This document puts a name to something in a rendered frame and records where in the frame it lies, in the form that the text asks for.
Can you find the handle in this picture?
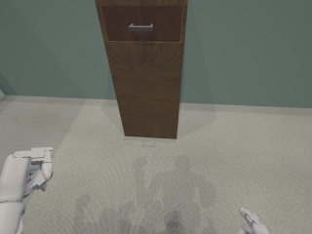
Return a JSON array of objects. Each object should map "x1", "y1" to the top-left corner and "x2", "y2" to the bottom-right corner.
[{"x1": 128, "y1": 23, "x2": 153, "y2": 32}]

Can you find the drawer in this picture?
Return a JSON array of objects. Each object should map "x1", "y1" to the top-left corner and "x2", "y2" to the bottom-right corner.
[{"x1": 101, "y1": 5, "x2": 182, "y2": 42}]

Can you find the left robot hand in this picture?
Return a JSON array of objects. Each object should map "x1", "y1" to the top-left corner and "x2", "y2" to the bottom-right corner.
[{"x1": 0, "y1": 147, "x2": 54, "y2": 203}]

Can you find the cabinet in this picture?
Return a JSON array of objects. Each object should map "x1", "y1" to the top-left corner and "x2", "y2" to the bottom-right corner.
[{"x1": 95, "y1": 0, "x2": 188, "y2": 139}]

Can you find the left robot forearm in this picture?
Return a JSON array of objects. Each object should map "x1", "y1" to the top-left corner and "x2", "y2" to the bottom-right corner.
[{"x1": 0, "y1": 201, "x2": 26, "y2": 234}]

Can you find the right robot hand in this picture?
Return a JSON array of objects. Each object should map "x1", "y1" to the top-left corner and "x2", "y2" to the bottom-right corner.
[{"x1": 239, "y1": 208, "x2": 270, "y2": 234}]

